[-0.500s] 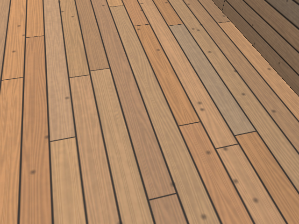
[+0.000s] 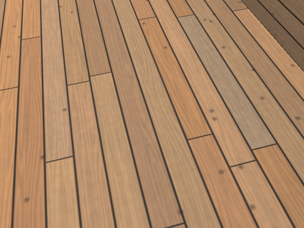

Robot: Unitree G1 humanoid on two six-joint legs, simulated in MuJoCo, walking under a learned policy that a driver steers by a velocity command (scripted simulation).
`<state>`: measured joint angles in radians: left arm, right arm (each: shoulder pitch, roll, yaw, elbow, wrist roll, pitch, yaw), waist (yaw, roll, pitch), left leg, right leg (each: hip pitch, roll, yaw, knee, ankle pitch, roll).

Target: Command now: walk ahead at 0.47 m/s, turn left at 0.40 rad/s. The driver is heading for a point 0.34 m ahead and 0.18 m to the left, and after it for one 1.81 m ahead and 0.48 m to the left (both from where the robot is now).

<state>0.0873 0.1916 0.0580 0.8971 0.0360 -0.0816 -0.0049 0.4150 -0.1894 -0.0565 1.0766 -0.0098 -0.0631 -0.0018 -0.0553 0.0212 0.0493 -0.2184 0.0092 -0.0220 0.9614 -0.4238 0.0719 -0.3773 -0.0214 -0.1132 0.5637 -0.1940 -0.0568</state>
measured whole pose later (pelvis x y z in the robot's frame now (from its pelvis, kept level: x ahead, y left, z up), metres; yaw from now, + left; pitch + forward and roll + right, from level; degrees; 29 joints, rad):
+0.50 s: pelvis +0.25 +0.04 -0.02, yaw +17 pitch +0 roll +0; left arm 0.41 0.19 0.06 0.99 0.02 -0.06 0.02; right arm 0.04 -0.22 -0.07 0.83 -0.05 -0.03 0.04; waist 0.03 0.00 0.08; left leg -0.45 -0.07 0.14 0.63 -0.20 0.18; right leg -0.09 -0.10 -0.23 0.94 -0.50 0.01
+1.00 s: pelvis +0.53 +0.11 -0.01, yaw +29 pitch +1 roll +1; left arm 0.02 0.23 0.02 0.73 0.03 -0.05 -0.03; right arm 0.46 -0.26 -0.06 0.94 -0.02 -0.07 -0.01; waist -0.08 -0.02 0.04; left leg 0.12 -0.11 -0.13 0.31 -0.42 0.10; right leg -0.49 -0.01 -0.05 0.52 -0.09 -0.06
